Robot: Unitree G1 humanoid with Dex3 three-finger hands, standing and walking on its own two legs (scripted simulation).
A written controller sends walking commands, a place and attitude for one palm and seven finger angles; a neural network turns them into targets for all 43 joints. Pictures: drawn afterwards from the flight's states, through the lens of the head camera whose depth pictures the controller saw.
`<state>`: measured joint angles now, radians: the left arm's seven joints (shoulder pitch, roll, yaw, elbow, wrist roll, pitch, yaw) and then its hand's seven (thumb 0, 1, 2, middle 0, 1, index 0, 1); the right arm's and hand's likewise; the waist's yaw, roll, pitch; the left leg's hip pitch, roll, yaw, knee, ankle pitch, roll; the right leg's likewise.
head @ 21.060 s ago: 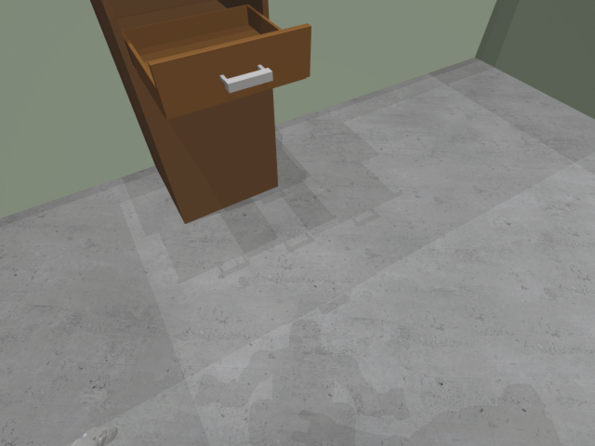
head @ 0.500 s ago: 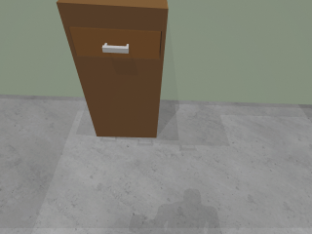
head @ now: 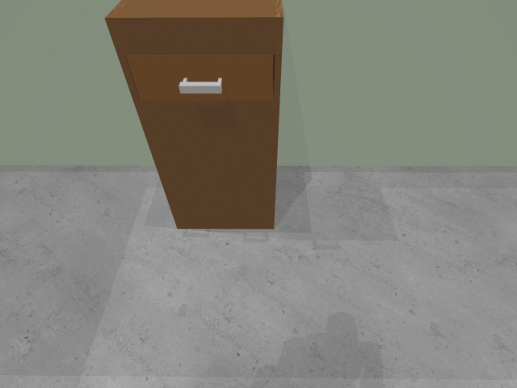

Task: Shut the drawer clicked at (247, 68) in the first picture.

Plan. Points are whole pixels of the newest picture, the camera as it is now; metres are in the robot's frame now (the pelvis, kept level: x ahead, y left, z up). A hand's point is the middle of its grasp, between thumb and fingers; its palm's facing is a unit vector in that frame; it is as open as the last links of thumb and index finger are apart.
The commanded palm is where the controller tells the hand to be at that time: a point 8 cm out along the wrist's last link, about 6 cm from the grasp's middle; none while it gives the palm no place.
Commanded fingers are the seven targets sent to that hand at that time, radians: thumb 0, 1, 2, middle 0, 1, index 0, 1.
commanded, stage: let the arm hang, fingers relaxed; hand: left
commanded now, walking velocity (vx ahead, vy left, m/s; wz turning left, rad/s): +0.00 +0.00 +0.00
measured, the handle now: (201, 84) +0.91 +0.23 +0.01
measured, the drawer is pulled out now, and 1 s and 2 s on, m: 0.00 0.00 0.00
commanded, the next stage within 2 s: look to check the result in 0.32 s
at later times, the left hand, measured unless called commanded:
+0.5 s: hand out of the picture +0.00 +0.16 -0.18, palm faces +0.03 -0.98 -0.20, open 7.4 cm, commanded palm none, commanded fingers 0.00 0.90 0.90 -0.20 -0.30 -0.20 -0.30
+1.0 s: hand out of the picture +0.03 +0.16 -0.17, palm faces +0.01 -0.97 -0.22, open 7.4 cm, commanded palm none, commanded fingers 0.00 0.90 0.90 -0.20 -0.30 -0.20 -0.30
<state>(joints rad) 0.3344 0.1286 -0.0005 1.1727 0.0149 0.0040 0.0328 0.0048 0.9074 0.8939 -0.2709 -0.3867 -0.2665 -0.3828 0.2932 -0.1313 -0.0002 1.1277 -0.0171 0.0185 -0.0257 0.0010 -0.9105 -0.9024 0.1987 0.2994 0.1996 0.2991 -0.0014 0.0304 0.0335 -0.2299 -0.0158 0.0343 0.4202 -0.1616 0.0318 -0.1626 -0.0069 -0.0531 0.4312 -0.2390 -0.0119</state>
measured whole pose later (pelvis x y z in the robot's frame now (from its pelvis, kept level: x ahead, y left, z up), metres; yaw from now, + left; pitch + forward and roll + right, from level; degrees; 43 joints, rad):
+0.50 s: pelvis +0.01 -0.02 +0.00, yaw +0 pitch -2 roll +0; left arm 0.29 0.14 0.02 1.15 0.01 -0.01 0.04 0.00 0.91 0.89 -0.20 -0.30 -0.20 -0.30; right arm 0.32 -0.14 -0.01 1.15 -0.02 0.01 -0.03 0.00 -0.91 -0.90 0.20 0.30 0.20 0.30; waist -0.02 0.02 0.04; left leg -0.22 0.01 0.03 0.43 -0.18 0.01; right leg -0.14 0.02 -0.06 0.42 -0.25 -0.04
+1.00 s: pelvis +0.02 -0.02 +0.00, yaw +0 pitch -2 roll +0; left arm 0.24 0.17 0.01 1.16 0.01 -0.02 0.03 0.00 0.91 0.89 -0.20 -0.30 -0.20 -0.30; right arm 0.22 -0.18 -0.01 1.14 -0.02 0.01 -0.03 0.00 -0.91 -0.90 0.20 0.30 0.20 0.30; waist -0.01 0.02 0.05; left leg -0.19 0.02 0.03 0.39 -0.18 0.00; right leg -0.11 0.03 -0.05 0.37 -0.24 -0.04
